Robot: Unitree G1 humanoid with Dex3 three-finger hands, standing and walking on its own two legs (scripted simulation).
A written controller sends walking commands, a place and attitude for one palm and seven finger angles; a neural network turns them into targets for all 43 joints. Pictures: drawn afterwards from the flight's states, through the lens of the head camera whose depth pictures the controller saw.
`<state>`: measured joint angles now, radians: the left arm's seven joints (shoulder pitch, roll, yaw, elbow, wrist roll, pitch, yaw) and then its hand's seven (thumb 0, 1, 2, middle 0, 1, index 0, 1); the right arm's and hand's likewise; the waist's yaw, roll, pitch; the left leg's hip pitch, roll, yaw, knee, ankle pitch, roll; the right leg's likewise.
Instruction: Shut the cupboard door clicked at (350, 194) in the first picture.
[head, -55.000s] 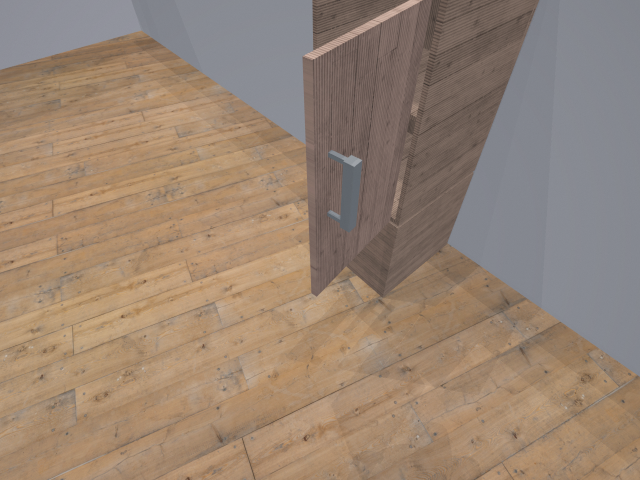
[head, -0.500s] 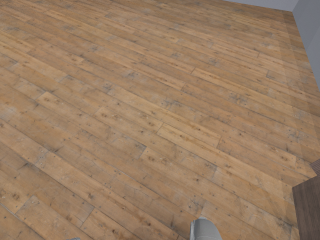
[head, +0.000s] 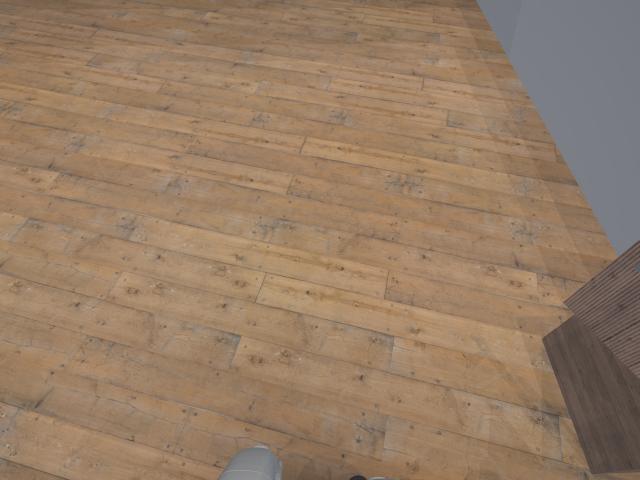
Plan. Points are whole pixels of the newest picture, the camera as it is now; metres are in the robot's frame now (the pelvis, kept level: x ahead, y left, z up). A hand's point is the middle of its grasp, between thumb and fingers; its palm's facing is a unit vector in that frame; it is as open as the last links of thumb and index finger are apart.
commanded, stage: turn to face it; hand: left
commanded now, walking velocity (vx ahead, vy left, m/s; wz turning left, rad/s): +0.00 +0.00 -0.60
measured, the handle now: out of the picture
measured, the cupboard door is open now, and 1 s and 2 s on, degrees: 28 28 28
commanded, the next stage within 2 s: take the last steps up to it in 1.56 s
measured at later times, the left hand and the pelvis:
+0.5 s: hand (188, 421) +0.20 +0.21 -0.16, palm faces -0.31 -0.91 -0.26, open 7.4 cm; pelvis +0.03 +0.03 +0.00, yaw -20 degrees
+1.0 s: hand (225, 397) +0.24 +0.17 -0.18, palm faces -0.55 -0.81 -0.20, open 7.4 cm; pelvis +0.05 +0.05 -0.01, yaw -37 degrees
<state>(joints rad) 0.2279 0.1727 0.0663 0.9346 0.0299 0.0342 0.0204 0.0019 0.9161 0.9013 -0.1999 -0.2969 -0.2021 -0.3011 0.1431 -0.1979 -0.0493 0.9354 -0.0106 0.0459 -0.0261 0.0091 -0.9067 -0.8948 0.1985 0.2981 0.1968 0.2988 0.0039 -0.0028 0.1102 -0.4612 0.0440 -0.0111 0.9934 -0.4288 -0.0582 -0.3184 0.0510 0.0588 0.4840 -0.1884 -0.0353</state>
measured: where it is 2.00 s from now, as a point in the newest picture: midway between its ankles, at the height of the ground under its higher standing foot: outside the picture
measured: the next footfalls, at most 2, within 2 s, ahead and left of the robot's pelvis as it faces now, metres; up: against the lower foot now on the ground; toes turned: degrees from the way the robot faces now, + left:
left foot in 0.14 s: +0.07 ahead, +0.16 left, +0.00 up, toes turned -5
right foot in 0.54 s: +0.02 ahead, -0.10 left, +0.00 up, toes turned -26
